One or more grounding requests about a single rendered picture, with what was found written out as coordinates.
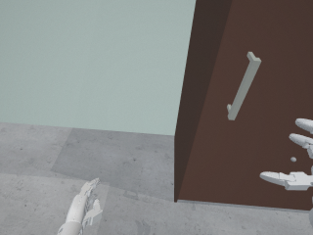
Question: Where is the right robot hand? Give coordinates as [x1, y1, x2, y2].
[259, 118, 313, 191]

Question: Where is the handle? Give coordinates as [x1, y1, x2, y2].
[227, 52, 262, 120]

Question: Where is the wardrobe door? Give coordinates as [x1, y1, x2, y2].
[178, 0, 313, 211]

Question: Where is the left robot hand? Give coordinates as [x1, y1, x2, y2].
[65, 177, 103, 229]

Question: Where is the left robot forearm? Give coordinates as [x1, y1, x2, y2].
[57, 221, 83, 235]

